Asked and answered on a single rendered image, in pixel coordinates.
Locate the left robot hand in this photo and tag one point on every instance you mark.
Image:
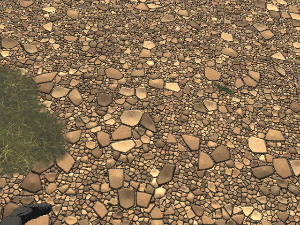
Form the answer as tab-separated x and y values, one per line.
25	213

